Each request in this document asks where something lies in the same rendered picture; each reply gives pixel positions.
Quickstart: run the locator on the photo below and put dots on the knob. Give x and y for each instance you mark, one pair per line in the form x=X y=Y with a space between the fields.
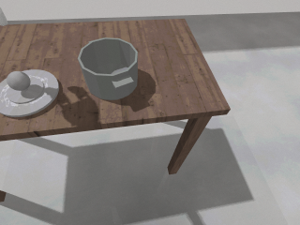
x=18 y=80

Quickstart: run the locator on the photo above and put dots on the lid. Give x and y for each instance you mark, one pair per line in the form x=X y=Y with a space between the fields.
x=42 y=91

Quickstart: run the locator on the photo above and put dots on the table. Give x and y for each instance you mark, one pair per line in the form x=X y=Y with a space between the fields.
x=174 y=80

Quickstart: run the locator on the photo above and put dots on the pot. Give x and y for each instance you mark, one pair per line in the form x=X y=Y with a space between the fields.
x=110 y=67

